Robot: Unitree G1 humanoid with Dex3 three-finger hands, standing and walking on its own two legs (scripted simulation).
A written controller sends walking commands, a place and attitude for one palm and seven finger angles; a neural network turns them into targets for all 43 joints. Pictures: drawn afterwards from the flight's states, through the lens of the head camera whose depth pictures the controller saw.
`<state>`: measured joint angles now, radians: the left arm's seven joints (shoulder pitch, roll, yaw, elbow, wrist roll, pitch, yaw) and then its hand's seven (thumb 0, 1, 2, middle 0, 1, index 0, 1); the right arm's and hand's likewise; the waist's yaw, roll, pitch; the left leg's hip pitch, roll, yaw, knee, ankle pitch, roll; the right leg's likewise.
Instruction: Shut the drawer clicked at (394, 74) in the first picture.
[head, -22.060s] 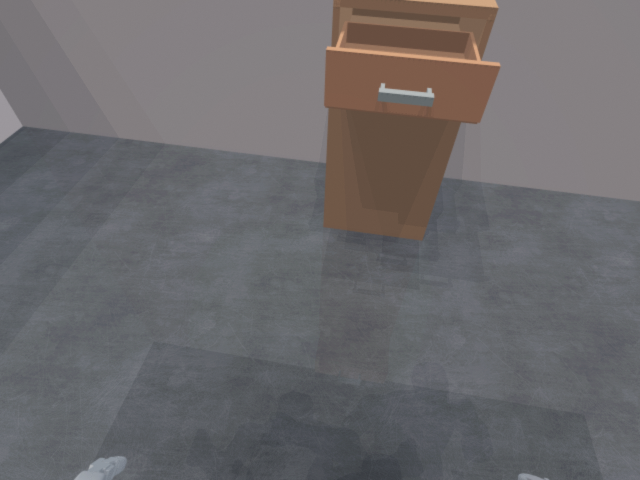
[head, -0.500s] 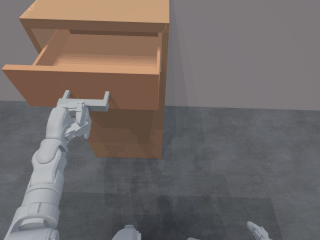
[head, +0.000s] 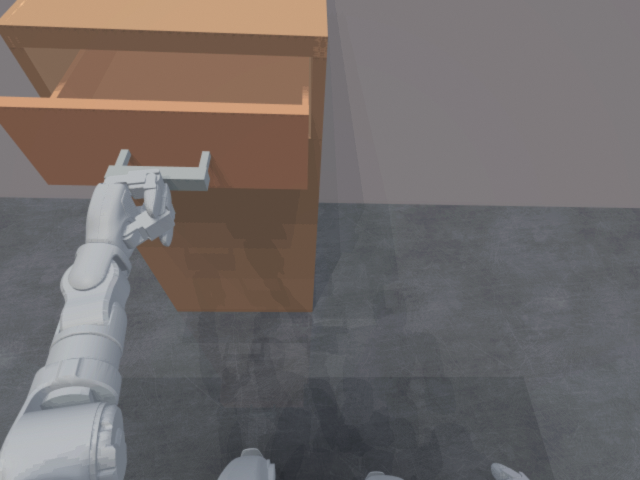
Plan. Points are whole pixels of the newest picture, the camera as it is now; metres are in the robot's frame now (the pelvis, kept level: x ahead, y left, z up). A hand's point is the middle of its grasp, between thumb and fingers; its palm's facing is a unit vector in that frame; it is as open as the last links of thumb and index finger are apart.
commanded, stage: push the drawer shut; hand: left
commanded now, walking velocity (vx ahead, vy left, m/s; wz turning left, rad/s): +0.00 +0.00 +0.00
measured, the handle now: (162, 167) +0.50 +0.21 +0.08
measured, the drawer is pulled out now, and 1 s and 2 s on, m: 0.12 0.01 0.00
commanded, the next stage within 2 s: pull the fist back off the drawer in 1.34 s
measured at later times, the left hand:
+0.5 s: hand (177, 184) +0.47 +0.19 +0.08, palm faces +0.01 -1.00 -0.01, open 3.1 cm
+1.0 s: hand (187, 148) +0.54 +0.19 +0.08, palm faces +0.02 -1.00 -0.02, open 3.2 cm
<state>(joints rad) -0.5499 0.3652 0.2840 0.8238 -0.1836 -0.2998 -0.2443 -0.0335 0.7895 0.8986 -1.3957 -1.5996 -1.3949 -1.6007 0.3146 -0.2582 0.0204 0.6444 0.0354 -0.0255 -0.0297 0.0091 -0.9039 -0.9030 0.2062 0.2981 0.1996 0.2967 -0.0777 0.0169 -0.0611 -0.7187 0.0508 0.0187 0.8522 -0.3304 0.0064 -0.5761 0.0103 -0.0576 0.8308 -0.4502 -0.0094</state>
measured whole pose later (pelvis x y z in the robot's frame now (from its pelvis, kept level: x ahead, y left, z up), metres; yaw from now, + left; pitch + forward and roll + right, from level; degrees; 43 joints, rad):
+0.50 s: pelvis -0.01 -0.01 -0.01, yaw +0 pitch +15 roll -3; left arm -0.83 0.48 0.35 1.12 -0.14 -0.33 -0.27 0.00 0.82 0.93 -1.40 -1.60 -1.40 -1.60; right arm 0.36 -0.27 0.02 0.67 0.02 0.00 -0.02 0.01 -0.90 -0.90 0.21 0.30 0.20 0.30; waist -0.13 0.02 -0.07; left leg -0.86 0.07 0.00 0.93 -0.34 0.00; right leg -0.71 0.03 -0.07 0.91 -0.46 -0.02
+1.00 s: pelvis -0.01 +0.00 -0.02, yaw -2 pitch +21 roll -4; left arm -1.07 0.61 0.40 1.27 -0.04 -0.29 -0.21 0.02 0.83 0.93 -1.40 -1.60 -1.39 -1.60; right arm 0.43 -0.27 0.04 0.67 -0.01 0.02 -0.01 0.00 -0.90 -0.90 0.21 0.30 0.20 0.30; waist -0.21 0.03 -0.08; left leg -1.00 0.09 -0.01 0.99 -0.36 0.01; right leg -0.84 0.05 -0.07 0.94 -0.46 -0.01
